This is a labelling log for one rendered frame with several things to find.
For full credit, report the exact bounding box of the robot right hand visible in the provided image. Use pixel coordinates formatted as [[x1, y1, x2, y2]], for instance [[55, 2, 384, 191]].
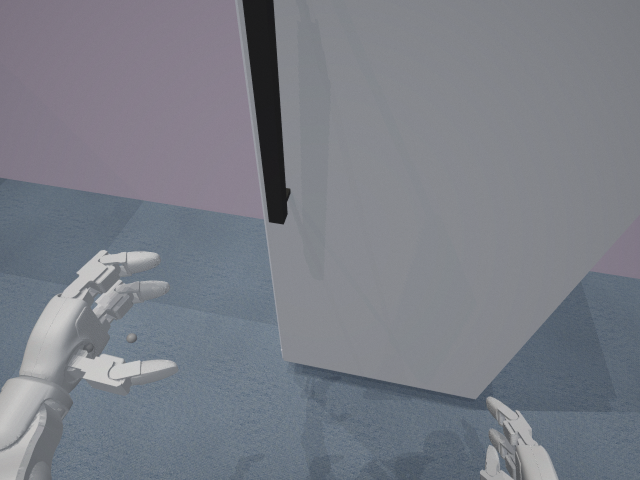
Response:
[[480, 396, 559, 480]]

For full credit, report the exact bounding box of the left robot forearm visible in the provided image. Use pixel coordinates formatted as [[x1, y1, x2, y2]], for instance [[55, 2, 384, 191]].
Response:
[[0, 376, 73, 480]]

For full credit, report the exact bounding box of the fridge door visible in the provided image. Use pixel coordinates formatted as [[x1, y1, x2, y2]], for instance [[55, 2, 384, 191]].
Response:
[[237, 0, 640, 399]]

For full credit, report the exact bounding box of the robot left hand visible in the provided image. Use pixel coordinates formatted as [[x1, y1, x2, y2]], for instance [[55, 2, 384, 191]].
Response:
[[19, 250, 178, 396]]

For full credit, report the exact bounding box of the handle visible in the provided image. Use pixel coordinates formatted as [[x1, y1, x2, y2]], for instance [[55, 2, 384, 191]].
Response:
[[242, 0, 291, 225]]

